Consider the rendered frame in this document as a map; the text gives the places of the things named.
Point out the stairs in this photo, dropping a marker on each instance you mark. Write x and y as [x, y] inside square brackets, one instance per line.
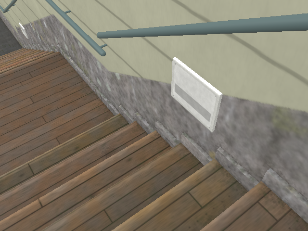
[21, 57]
[116, 177]

